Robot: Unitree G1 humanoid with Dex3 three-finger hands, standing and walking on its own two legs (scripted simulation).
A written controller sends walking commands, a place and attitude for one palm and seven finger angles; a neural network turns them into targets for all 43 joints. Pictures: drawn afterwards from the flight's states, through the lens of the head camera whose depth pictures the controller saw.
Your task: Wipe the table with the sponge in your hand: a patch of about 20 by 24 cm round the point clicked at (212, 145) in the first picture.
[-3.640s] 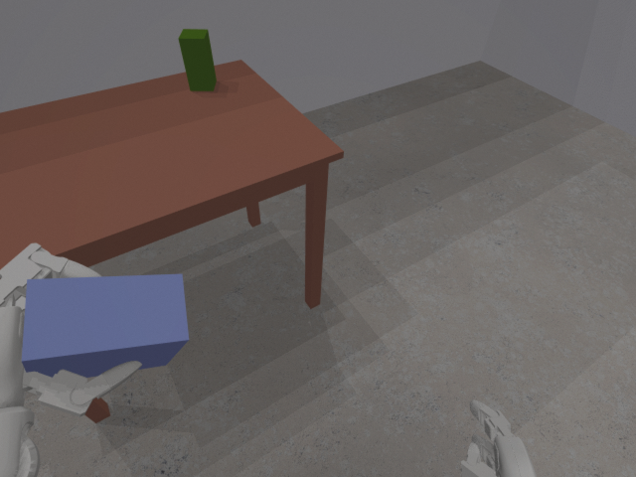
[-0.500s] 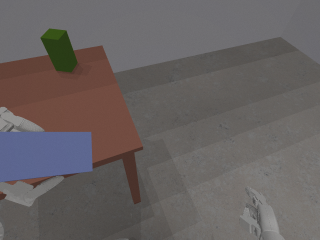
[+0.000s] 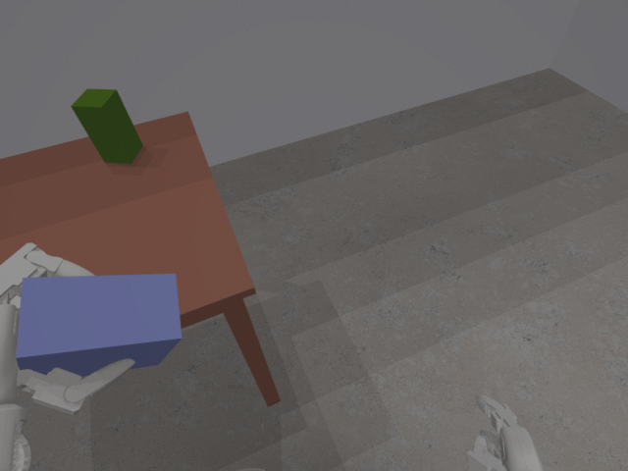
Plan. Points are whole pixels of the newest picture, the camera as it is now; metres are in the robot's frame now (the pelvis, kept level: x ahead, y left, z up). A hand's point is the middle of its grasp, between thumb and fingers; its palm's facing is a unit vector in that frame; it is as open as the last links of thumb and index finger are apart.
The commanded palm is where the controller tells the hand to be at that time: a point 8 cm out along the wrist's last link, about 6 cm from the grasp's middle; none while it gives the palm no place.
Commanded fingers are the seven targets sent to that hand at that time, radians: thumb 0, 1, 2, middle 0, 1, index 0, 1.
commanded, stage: come to a stop and stand still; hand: left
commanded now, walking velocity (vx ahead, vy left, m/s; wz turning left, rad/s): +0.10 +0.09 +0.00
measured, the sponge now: (124, 326) +0.24 +0.19 +0.13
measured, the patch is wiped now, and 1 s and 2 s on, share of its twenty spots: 0.00 0.00 0.00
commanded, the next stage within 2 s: look again from close up in 0.72 s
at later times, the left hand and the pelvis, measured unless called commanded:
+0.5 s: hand (31, 402) +0.16 +0.24 +0.15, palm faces +0.44 -0.81 -0.39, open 10.6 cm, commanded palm +0.10 +0.28 +0.17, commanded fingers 0.00 0.10 1.30 -1.20 -1.60 -1.20 -1.60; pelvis -0.06 +0.00 -0.01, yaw +0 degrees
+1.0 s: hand out of the picture +0.16 +0.29 +0.17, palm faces +0.49 -0.80 -0.34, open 10.6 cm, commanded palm +0.08 +0.30 +0.17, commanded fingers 0.00 0.10 1.30 -1.20 -1.60 -1.20 -1.60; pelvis -0.08 +0.02 -0.01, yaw -1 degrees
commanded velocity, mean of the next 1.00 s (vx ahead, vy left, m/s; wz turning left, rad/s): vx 0.06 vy -0.02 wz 0.00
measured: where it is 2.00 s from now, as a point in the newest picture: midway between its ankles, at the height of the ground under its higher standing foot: outside the picture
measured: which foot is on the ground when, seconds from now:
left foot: up 0.00-0.16, down 0.18-0.50, up 0.52-0.78, down 0.80-1.00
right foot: down 0.00-0.20, up 0.22-0.44, down 0.46-1.00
